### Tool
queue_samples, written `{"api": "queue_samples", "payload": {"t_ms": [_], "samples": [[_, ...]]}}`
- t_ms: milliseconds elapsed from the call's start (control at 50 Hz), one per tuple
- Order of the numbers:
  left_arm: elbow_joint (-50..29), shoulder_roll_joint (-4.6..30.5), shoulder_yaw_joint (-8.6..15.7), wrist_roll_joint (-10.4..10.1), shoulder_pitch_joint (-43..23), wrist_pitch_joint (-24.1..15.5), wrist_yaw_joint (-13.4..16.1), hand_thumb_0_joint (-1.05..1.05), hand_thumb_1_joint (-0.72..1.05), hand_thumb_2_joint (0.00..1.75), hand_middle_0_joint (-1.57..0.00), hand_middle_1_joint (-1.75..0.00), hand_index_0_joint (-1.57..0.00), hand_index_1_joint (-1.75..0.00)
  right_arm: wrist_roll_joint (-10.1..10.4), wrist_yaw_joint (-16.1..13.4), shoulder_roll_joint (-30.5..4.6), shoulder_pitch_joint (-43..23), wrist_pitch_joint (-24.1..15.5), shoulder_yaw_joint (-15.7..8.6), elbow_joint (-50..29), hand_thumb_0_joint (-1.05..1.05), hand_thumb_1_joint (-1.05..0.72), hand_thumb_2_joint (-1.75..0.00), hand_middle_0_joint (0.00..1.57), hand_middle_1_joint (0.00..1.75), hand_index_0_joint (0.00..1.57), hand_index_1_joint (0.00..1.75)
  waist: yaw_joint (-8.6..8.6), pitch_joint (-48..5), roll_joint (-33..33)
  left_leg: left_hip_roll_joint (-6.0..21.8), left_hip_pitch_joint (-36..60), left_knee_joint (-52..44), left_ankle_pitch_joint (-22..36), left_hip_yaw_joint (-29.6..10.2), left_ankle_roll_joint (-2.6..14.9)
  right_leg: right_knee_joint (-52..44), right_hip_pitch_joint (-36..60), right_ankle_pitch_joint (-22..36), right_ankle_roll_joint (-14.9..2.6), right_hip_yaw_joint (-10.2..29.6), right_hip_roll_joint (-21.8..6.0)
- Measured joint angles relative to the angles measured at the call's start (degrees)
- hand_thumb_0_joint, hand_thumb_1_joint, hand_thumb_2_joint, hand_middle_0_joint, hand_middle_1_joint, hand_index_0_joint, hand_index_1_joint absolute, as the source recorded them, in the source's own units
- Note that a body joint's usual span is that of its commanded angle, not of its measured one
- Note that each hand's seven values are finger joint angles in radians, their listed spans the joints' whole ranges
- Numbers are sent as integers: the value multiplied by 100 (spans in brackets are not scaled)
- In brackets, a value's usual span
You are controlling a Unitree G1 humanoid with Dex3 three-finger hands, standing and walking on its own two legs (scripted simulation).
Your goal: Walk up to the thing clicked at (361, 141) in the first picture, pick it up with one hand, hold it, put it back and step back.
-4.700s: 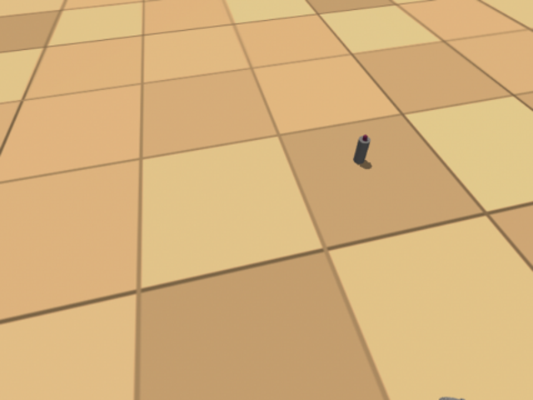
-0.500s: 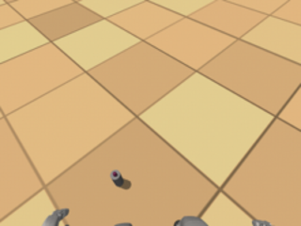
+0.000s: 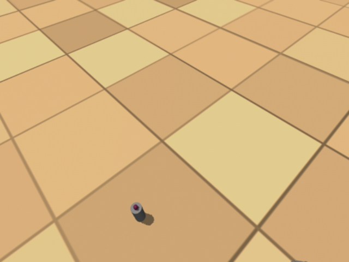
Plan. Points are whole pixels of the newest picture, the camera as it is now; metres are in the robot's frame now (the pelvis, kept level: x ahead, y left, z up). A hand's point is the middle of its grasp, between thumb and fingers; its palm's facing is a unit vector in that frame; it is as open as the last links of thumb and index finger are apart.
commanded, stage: walk up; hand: left
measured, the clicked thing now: (137, 211) +0.43 +0.25 -0.69
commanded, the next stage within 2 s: none
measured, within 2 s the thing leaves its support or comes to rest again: neither
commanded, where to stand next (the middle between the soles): +0.09 +0.01 m, yaw +0 degrees
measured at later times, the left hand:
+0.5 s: hand out of the picture +0.10 +0.31 -0.18, palm faces -0.02 -0.91 -0.41, open 7.4 cm
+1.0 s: hand out of the picture +0.13 +0.26 -0.16, palm faces -0.11 -0.92 -0.38, open 7.4 cm
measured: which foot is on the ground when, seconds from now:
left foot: down 0.00-0.34, up 0.36-0.50, down 0.52-0.98, up 1.00-1.00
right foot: down 0.00-0.52, up 0.54-0.94, down 0.96-1.00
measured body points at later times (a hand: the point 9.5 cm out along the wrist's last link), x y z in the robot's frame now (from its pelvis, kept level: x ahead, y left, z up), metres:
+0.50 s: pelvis -0.04 +0.04 -0.03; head +0.03 +0.04 +0.42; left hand +0.10 +0.36 -0.15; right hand +0.06 -0.30 -0.14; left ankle -0.07 +0.15 -0.74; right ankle +0.06 -0.12 -0.75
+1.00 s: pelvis +0.00 +0.00 -0.02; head +0.04 -0.01 +0.43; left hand +0.14 +0.31 -0.13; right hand -0.03 -0.34 -0.13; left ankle -0.06 +0.16 -0.73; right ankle +0.05 -0.13 -0.75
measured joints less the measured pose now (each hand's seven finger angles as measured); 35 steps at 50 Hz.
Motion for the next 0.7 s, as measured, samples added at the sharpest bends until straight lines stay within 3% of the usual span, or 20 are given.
{"api": "queue_samples", "payload": {"t_ms": [220,340,460,500,520,580,640,700], "samples": [[-57,6,22,-19,1,14,20,0,90,90,-21,-30,-20,-30,7,-3,20,-15,40,-40,-67,1,-90,-89,20,30,20,30,-15,37,2,-30,14,-4,-45,-12,18,34,4,-68,27,-9,-31],[-489,107,138,-56,-232,88,116,0,90,90,-21,-30,-20,-30,55,-26,-156,-226,244,-210,-412,1,-90,-89,20,30,20,30,-19,392,39,-33,-504,732,-274,-55,64,573,-408,-211,16,-28,-60],[-1001,279,195,111,-475,240,196,0,90,90,-21,-30,-21,-30,30,7,-356,-162,412,-370,-913,1,-90,-89,20,30,20,30,-36,581,-107,-306,-1166,2679,-1674,-284,228,1238,-1052,-314,75,108,-271],[-1132,373,195,157,-537,285,204,0,90,90,-21,-30,-21,-30,10,10,-365,-36,331,-391,-996,1,-90,-89,20,30,20,30,-104,557,-190,-250,-927,2169,-1444,-290,248,1543,-1323,-397,112,138,-345],[-1184,413,191,156,-570,322,190,0,90,90,-21,-30,-20,-30,-44,-7,-359,56,245,-412,-994,1,-90,-89,20,30,20,30,-141,532,-220,-243,-813,1814,-1302,-349,232,1825,-1495,-624,49,184,-344],[-1259,507,252,205,-566,446,160,0,90,90,-21,-30,-20,-30,-186,-69,-131,332,86,-377,-906,1,-90,-89,20,30,20,30,-168,588,-494,-366,-820,1899,-1221,-300,213,2835,-1738,-1812,-79,903,55],[-1296,562,297,229,-342,517,33,0,91,90,-21,-30,-20,-30,-193,-179,29,669,-42,-342,-849,1,-90,-89,20,30,20,30,-173,499,-585,-302,-656,1547,-1026,-306,207,3700,-1785,-1793,-105,1201,423],[-1263,630,362,244,44,520,-143,0,91,90,-21,-30,-20,-30,-173,-237,56,1047,-235,-396,-936,1,-90,-89,20,30,21,30,-173,378,-644,-209,-373,1186,-921,-219,180,3974,-1623,-1527,-76,1196,447]]}}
